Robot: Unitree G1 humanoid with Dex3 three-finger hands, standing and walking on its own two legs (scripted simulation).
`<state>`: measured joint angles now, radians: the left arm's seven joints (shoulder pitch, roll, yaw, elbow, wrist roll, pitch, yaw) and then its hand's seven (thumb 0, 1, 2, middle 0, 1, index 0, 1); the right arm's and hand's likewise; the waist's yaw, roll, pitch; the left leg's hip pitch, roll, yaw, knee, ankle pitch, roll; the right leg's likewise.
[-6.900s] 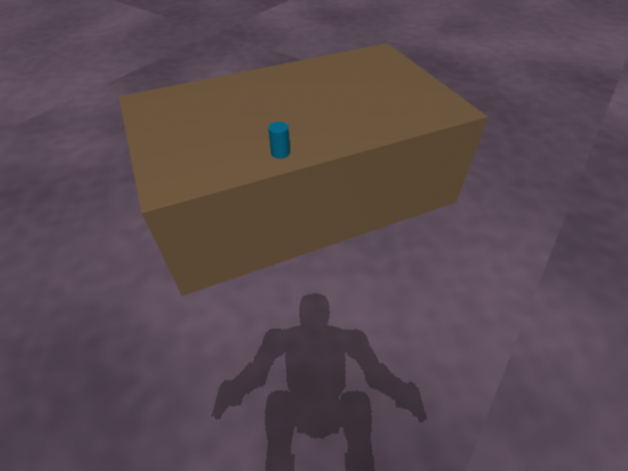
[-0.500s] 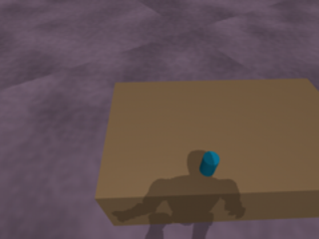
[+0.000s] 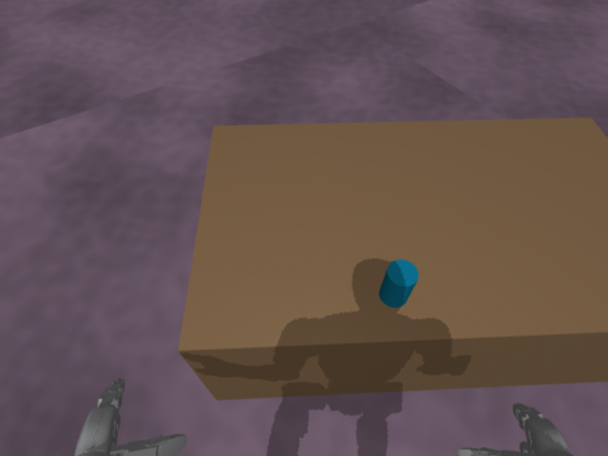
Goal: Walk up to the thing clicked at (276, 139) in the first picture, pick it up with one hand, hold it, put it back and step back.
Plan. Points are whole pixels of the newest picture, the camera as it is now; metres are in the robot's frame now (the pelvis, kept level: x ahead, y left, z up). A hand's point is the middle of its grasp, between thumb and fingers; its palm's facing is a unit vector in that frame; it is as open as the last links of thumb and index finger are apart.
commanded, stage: go down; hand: right
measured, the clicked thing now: (397, 284) +0.49 -0.18 -0.26
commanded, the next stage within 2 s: none
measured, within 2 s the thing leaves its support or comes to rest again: neither
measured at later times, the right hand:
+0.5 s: hand (506, 442) +0.17 -0.26 -0.13, palm faces +0.05 +0.94 -0.33, open 17.4 cm
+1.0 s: hand (517, 444) +0.17 -0.27 -0.11, palm faces +0.08 +0.94 -0.32, open 17.4 cm
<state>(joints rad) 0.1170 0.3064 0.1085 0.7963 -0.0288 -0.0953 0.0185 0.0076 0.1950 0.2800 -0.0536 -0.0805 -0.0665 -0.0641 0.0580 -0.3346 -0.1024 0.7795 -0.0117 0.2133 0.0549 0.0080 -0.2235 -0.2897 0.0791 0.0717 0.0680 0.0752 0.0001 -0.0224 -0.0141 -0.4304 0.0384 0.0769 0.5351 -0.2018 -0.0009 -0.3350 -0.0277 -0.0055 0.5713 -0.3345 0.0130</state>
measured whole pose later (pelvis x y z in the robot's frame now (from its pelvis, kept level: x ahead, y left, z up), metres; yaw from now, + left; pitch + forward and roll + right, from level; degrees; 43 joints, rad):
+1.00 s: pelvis +0.02 -0.01 -0.04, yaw -1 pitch +11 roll +2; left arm 0.36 0.26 0.09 0.38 -0.02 -0.11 0.09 -0.01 -0.53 0.05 -0.06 -0.06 -0.07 -0.06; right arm 0.34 -0.37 -0.17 0.20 0.02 0.44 0.10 0.00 0.53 -0.04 0.04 0.06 0.05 0.06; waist 0.00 -0.03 -0.13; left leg -0.65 0.05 0.10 0.85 -0.39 -0.01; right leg -0.57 -0.03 0.03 0.90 -0.53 0.01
